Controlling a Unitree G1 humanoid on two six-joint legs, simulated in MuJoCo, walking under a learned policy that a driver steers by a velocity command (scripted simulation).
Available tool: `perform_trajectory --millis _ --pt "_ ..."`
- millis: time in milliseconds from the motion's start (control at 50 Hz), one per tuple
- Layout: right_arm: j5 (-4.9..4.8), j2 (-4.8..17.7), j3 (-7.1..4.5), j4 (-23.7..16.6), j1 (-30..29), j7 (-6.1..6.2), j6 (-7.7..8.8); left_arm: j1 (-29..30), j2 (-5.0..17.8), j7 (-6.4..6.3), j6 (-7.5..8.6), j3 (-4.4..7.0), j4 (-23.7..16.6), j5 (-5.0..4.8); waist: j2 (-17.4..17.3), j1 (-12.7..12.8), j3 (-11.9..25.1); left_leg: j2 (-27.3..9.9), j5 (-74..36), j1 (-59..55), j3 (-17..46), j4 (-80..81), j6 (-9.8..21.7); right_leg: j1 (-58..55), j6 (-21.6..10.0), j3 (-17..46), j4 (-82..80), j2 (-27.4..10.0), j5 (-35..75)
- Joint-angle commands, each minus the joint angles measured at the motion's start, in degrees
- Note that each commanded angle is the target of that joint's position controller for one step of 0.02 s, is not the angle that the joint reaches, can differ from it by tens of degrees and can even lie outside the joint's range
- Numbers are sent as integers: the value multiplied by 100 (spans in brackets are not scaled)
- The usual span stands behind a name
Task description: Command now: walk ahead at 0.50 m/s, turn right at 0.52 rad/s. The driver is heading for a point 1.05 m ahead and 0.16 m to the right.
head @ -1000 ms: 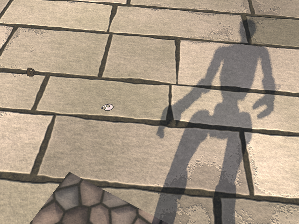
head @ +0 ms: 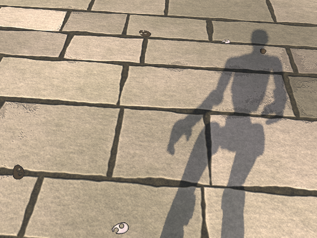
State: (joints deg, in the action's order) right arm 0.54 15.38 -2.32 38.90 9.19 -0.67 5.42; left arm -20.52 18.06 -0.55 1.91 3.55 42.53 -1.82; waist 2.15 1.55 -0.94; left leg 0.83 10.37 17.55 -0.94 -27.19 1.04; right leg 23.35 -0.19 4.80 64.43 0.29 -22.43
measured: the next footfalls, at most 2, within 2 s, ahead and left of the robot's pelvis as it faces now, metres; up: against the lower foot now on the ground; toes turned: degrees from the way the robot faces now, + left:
right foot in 0.38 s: +0.34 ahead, -0.17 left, +0.00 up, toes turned -16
left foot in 0.92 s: +0.70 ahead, -0.07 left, +0.00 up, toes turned -17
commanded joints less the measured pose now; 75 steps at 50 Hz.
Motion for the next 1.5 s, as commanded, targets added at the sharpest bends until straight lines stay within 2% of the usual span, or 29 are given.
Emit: perform_trajectory --millis 20,280,340,380,400,420,440,460,500,580,660,800,860,900,920,940,960,980,1000,1040,1100,1220,1320,1380,1400,1420,1440,1460,1500 --pt "33 579 -203 -87 356 24 67 227 394 45 12 131 -563 7 -975 -273 19 -1546 -229 -1349 1538 1575 871 1629 75 173 191 -653 533" --pt "-167 1239 -410 560 894 98 -62 2045 116 408 47 -26 -1307 32 -478 -623 -420 -1643 -2088 -2045 -537 1646 698 1466 -204 -584 -2726 -461 2073" --pt "-220 1490 -482 575 907 153 -181 1708 414 431 -7 124 -1352 73 -744 -244 21 -1642 -4663 -2340 -872 512 518 533 -558 -1029 -2859 48 1247" --pt "-224 1426 -437 501 853 208 -226 72 940 314 -82 441 -958 49 -543 671 888 -1344 -4642 -1327 -1113 -1747 219 -1923 -973 -928 -3347 369 1546" --pt "24 790 -235 293 1178 181 -172 -375 1478 184 -136 560 -849 15 673 494 1370 -794 -539 806 -1094 -3735 -69 -3889 -1549 1202 -3371 -943 1512" --pt "24 599 -88 16 1274 102 27 -241 1679 224 -27 528 -1078 30 1198 236 2342 200 2526 2330 141 -5189 -230 -4883 -2562 4394 -4369 -2045 332" --pt "-196 1168 -238 -83 554 30 157 -205 1136 263 53 385 -1045 62 414 579 1916 -166 2054 2921 734 -5316 -150 -4605 -2183 3863 -4713 -1870 122" --pt "-287 1155 -216 -202 286 5 237 6 959 262 113 322 -991 74 282 436 1106 -376 1509 2997 628 -4900 -50 -3787 -1948 3016 -4778 -1647 463" --pt "-34 1076 -235 -71 333 92 224 651 676 239 146 222 -1058 107 -245 -55 435 -732 862 2313 603 -3980 -116 -2340 -1628 1986 -4895 -1159 1735" --pt "36 853 -197 15 533 76 20 789 663 135 211 200 -946 154 -26 -322 327 -749 379 1698 440 -3244 -452 -1268 -1707 1264 -5170 -926 2916" --pt "-18 527 -49 -85 -193 8 13 495 663 57 232 152 -631 153 149 42 87 -698 -1338 1539 263 -1608 -489 -1100 -1315 449 -5279 -626 2848" --pt "-175 626 -35 -414 -1072 -202 65 -47 851 81 234 179 -89 142 96 412 -374 -513 -1436 2065 293 -456 13 -2377 -1174 441 -5246 -1302 2395" --pt "-168 697 -68 -460 -837 -284 47 43 930 30 153 220 4 138 153 204 -212 -287 -602 1825 182 -348 286 -2902 -982 190 -4747 -1421 3813" --pt "-125 965 -243 -229 181 -243 13 229 961 -19 74 213 -48 168 126 -370 530 174 -563 284 -235 -206 550 -2777 -747 -235 -3379 -1108 5813" --pt "-121 1259 -368 -89 994 -197 -10 212 846 -77 67 147 -151 224 -97 -725 1118 -175 -930 -1200 359 -298 818 -1915 -524 -456 -2076 -894 5311" --pt "-101 1879 -525 -85 1508 -175 -24 -431 377 -27 193 -22 -355 283 -1338 -541 1922 -1586 -289 -3440 3067 -134 1864 429 -21 -679 240 32 2475" --pt "-199 1437 -423 -11 1720 -187 -41 -271 380 37 338 -69 -304 277 -1540 -673 2228 -1954 616 -4059 4742 815 2082 1555 39 37 976 459 -844" --pt "-186 1136 -323 -68 1463 -154 -62 274 774 124 450 22 -456 60 -1096 -764 1470 -1831 1152 -3569 4128 974 1763 2081 -63 323 1223 77 -565" --pt "-142 1077 -306 -158 1116 -130 -87 687 760 146 517 2 -580 17 -582 -685 864 -1631 953 -2759 3495 1066 1590 2104 -122 204 933 -163 -137" --pt "-67 934 -240 -268 712 -102 -108 867 720 103 533 41 -645 242 -293 -336 228 -1260 -271 -1459 2741 1300 1488 1633 -56 117 33 -467 349" --pt "-73 992 -252 -313 542 -39 -110 563 506 57 397 20 -590 305 -680 -49 236 -1008 -1259 -794 2217 1491 1547 1217 198 -34 -511 -484 636" --pt "-187 1157 -331 -56 1017 144 -199 1803 212 68 423 -95 -841 267 -604 -490 73 -500 -1216 -262 1631 1385 1132 667 475 -172 -2852 -104 2590" --pt "-233 1098 -344 108 1326 202 -319 2245 429 164 527 -1 -947 156 -754 -546 68 -761 -736 -961 2377 869 974 368 300 94 -3708 62 2466" --pt "-200 1009 -342 55 1128 198 -374 1530 673 132 592 148 -769 152 -917 -100 305 -686 -1291 -1087 2561 138 760 -669 -51 -25 -4105 30 2021" --pt "-155 762 -248 -27 1067 165 -358 865 862 88 615 230 -685 234 -736 236 932 -409 -1212 -713 2294 -885 595 -1925 -349 313 -3988 -467 1968" --pt "-177 405 -132 -148 1526 154 -321 130 1315 39 582 351 -614 340 299 288 1835 303 175 836 1550 -2701 205 -4020 -1033 1990 -3947 -1696 1412" --pt "-247 458 -81 -233 1900 161 -287 -161 1218 89 494 362 -427 206 1602 181 2153 401 2407 2162 1179 -3959 59 -4634 -1540 3911 -4439 -2492 78" --pt "-282 992 -210 -131 1613 160 -300 116 744 87 459 241 -514 137 839 262 1331 -7 2056 2610 1244 -4466 6 -3948 -1334 3566 -4653 -2342 -707" --pt "-146 1016 -262 -278 806 172 -346 659 445 84 394 119 -516 249 108 169 161 -224 1377 2394 949 -4378 -144 -2416 -1118 2014 -4784 -1820 1474"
